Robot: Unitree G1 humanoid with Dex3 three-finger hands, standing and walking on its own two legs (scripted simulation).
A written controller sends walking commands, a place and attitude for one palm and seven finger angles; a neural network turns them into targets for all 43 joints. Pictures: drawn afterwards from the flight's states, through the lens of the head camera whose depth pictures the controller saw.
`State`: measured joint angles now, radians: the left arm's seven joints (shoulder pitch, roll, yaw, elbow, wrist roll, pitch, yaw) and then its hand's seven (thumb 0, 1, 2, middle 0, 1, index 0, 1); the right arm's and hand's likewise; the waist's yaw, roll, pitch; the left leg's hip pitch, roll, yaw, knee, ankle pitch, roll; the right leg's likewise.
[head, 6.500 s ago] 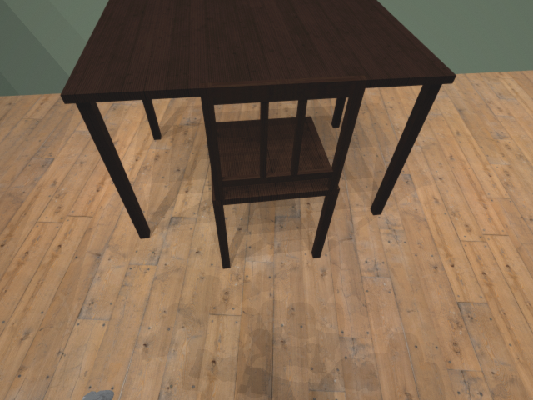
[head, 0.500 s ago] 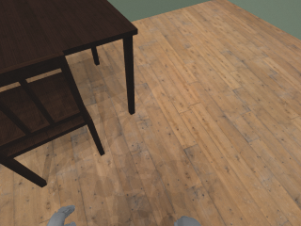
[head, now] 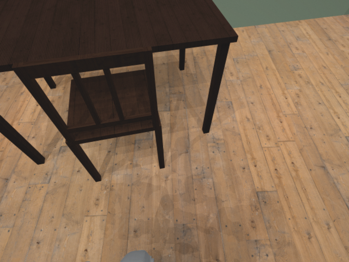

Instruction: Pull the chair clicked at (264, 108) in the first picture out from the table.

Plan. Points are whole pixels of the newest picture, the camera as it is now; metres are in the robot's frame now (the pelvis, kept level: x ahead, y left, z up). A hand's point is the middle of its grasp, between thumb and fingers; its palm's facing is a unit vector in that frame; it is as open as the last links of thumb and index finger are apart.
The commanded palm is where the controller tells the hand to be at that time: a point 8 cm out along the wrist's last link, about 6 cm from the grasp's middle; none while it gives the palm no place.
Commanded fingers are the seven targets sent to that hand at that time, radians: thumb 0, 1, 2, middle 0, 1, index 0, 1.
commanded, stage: turn to face it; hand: left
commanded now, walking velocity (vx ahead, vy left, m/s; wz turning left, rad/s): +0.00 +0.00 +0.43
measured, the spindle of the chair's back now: (87, 100) +0.63 +0.36 -0.10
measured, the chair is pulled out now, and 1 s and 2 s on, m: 0.00 0.00 0.00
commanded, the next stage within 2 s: take the last steps up to it in 0.40 s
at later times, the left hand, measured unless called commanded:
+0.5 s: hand out of the picture +0.08 +0.26 -0.15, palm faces +0.21 -0.95 -0.23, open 7.3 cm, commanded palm none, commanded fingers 0.00 0.90 0.90 -0.20 -0.30 -0.20 -0.30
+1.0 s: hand out of the picture -0.03 +0.15 -0.15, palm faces +0.35 -0.92 -0.17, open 7.3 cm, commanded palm none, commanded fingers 0.00 0.90 0.90 -0.20 -0.30 -0.20 -0.30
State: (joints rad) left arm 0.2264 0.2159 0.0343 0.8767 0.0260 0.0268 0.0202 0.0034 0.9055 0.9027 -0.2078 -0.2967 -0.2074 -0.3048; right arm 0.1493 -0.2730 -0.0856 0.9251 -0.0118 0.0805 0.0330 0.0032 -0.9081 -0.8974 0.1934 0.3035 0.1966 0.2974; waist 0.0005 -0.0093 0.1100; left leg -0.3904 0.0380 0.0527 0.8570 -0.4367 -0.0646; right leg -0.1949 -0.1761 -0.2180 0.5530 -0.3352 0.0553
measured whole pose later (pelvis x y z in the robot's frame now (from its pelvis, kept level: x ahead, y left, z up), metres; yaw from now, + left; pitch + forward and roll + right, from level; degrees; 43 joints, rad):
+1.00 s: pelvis +0.09 +0.03 +0.01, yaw +15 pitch +0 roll +0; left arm 0.46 0.10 0.02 1.12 0.02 -0.05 0.02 0.00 0.91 0.90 -0.20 -0.30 -0.20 -0.30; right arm 0.26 -0.20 -0.07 1.06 -0.02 0.02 0.01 0.00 -0.91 -0.90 0.19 0.30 0.20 0.30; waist 0.02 0.03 0.03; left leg -0.50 0.08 0.03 0.85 -0.26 0.01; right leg -0.01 0.01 -0.10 0.28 -0.28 -0.03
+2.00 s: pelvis +0.18 +0.09 +0.01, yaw +13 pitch -1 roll +1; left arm 0.22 0.17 0.04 1.06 0.01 0.05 0.04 0.00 0.92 0.90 -0.20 -0.30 -0.20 -0.30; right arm 0.29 -0.11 -0.03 1.10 -0.02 0.02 -0.04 0.01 -0.93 -0.90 0.20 0.30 0.20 0.30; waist 0.01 -0.02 0.03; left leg -0.21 -0.02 0.09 0.44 -0.22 0.05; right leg -0.26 -0.04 -0.02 0.66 -0.37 0.01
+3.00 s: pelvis +0.18 +0.10 +0.00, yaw +12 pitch -1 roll +0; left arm 0.29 0.15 -0.01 1.06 0.01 -0.02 0.05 0.01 0.92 0.90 -0.20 -0.30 -0.20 -0.30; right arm 0.29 -0.16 0.01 1.09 -0.01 -0.03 -0.02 0.01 -0.92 -0.90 0.20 0.30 0.20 0.30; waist -0.01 0.00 0.02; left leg -0.24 -0.01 0.10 0.50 -0.25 0.05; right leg -0.18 -0.03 -0.02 0.51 -0.31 0.01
